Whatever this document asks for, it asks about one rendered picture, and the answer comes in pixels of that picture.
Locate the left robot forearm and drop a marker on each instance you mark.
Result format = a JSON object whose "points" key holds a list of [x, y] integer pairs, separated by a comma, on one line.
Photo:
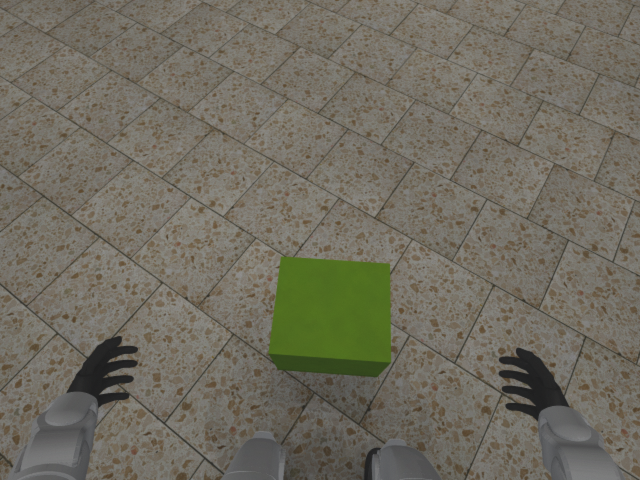
{"points": [[61, 440]]}

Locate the robot right shin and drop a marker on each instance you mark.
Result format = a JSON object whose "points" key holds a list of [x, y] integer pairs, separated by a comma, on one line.
{"points": [[392, 442]]}

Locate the robot right hand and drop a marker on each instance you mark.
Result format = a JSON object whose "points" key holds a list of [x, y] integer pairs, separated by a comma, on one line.
{"points": [[546, 392]]}

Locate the robot right thigh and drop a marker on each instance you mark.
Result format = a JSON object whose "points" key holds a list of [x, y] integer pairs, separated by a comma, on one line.
{"points": [[402, 463]]}

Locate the carton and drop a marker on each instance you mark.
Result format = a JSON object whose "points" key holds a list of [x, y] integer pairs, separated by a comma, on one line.
{"points": [[332, 316]]}

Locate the robot left hand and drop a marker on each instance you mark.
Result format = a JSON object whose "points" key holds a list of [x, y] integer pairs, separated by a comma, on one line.
{"points": [[90, 379]]}

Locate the right robot forearm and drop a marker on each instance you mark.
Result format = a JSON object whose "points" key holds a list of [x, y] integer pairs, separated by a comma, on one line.
{"points": [[572, 449]]}

